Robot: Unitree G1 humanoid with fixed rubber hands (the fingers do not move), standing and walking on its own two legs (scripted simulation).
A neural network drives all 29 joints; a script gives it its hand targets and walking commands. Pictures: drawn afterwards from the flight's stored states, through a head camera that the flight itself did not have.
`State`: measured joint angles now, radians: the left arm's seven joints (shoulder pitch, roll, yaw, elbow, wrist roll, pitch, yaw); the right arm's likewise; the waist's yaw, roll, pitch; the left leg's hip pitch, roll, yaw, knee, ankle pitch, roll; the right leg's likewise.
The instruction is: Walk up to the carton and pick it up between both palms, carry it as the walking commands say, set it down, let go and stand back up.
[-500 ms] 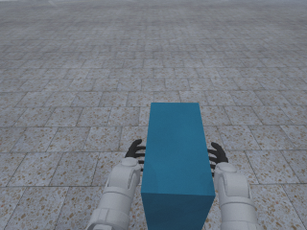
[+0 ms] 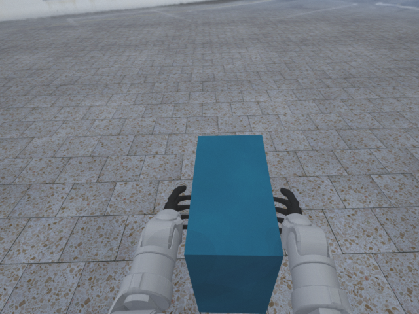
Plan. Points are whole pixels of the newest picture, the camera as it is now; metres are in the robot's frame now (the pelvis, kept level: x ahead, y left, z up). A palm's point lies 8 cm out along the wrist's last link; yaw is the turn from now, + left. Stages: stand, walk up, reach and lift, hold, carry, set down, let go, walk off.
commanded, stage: hold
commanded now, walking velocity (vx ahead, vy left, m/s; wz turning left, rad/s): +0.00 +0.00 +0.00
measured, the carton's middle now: (230, 222) +0.35 -0.06 -0.01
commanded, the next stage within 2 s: set down in 0.10 s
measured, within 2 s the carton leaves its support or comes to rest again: neither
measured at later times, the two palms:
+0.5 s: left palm (163, 221) +0.35 +0.09 +0.01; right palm (274, 226) +0.30 -0.15 +0.02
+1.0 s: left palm (173, 238) +0.36 +0.08 -0.07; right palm (272, 244) +0.32 -0.16 -0.07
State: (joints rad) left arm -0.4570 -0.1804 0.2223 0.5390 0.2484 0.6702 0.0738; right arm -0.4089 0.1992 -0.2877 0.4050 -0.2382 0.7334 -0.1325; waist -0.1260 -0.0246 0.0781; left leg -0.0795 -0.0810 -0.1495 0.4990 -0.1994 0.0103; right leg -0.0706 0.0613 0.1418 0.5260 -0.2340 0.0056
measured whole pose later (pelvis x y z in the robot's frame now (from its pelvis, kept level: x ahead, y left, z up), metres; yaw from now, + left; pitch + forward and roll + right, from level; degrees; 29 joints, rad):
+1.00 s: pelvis +0.01 +0.01 -0.02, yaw -1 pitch +11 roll +0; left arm -0.53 -0.19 0.33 0.76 0.33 0.22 0.10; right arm -0.45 0.22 -0.43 0.62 -0.31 0.27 -0.09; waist -0.09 0.00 0.01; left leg -0.67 -0.09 -0.12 0.74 -0.27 0.01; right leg -0.65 0.08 0.14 0.73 -0.28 0.03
